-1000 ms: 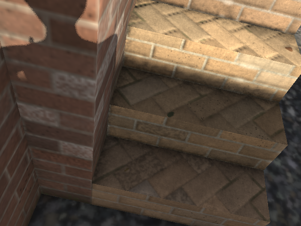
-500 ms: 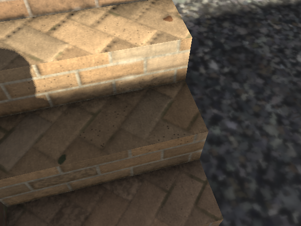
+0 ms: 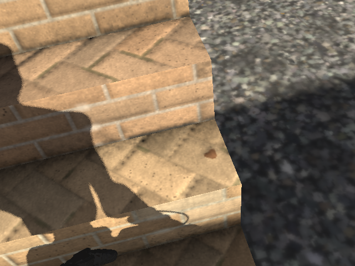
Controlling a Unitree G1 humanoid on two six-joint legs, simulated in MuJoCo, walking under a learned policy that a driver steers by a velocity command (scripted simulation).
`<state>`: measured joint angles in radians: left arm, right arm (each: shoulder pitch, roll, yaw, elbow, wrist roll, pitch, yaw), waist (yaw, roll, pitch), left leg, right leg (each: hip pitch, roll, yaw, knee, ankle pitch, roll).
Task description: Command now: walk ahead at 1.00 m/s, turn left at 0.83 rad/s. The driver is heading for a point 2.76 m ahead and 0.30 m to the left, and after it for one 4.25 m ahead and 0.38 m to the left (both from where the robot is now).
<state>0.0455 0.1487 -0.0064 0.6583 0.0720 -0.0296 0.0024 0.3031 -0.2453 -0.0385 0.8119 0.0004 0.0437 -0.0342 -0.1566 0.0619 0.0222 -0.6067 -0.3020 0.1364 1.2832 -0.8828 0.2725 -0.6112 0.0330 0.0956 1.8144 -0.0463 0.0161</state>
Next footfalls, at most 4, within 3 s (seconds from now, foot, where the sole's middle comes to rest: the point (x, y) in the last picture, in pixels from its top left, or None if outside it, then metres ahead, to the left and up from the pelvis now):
0.64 right None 0.34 -0.32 -0.82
1.12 left None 0.11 -0.34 -0.84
1.34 right None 0.19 -0.50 -0.83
1.58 left None -0.15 -0.38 -0.84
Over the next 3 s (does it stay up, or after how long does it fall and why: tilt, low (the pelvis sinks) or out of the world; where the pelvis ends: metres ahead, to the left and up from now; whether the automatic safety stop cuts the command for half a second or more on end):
stays up -0.01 -0.48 -0.06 its command is cut before an obstacle after 0.4 s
